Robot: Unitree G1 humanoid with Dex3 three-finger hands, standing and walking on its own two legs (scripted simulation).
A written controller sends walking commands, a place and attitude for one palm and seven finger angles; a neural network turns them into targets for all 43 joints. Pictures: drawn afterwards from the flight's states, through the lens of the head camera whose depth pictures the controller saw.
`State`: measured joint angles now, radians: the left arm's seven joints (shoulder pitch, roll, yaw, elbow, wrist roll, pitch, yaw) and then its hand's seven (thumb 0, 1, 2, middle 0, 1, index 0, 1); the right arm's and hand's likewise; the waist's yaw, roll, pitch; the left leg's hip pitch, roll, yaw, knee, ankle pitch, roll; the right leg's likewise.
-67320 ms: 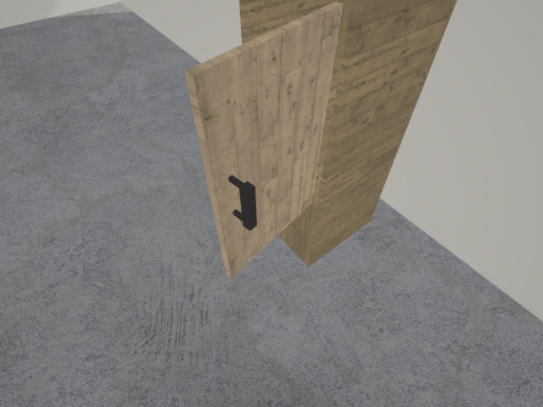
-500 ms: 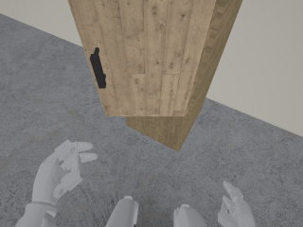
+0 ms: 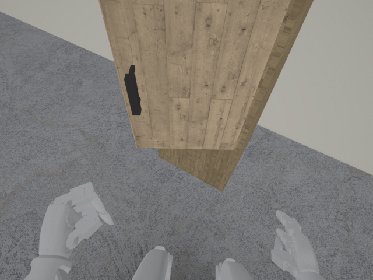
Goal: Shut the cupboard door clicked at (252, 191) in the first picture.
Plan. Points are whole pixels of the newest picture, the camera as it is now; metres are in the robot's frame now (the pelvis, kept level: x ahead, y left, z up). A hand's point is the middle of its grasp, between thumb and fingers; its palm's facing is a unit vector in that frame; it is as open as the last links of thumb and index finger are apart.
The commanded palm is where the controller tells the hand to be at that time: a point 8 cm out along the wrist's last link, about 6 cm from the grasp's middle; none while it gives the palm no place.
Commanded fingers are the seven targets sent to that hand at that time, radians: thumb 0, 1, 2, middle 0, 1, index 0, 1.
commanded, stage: raise the hand and make a fist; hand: left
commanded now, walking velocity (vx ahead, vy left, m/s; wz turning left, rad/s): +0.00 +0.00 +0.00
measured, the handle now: (134, 90) +0.54 +0.19 +0.06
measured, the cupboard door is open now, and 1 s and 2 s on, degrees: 31 31 31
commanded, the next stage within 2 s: bring the fist close to the handle in 0.74 s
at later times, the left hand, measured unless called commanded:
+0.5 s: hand (109, 205) +0.24 +0.17 +0.06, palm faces +0.05 -1.00 -0.03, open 3.1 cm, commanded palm +0.21 +0.22 +0.06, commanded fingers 0.00 0.90 0.90 -1.30 -1.50 -1.30 -1.50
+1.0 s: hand (115, 198) +0.25 +0.16 +0.06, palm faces +0.05 -1.00 -0.03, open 3.1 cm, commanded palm +0.25 +0.21 +0.06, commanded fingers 0.00 0.90 0.90 -1.30 -1.50 -1.30 -1.50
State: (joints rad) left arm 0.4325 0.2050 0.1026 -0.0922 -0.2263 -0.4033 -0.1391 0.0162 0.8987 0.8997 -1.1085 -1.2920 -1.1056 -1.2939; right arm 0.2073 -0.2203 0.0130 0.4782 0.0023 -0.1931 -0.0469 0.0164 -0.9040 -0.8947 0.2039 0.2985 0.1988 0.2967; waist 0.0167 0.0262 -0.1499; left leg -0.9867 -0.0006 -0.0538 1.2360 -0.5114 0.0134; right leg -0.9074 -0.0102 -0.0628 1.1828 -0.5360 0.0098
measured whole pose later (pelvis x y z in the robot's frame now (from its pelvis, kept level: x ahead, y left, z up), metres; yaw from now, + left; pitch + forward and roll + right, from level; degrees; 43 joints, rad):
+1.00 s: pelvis +0.01 -0.02 +0.00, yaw +0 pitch +15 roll -2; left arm 0.28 0.21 0.13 0.04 -0.26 -0.40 -0.19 0.02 0.90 0.90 -1.30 -1.50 -1.30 -1.50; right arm 0.24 -0.24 0.02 0.51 0.01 -0.16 -0.06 0.02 -0.90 -0.89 0.20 0.30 0.20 0.30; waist 0.02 0.04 -0.15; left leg -0.96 0.01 -0.06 1.21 -0.52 -0.02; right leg -0.90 0.00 -0.07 1.19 -0.56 -0.02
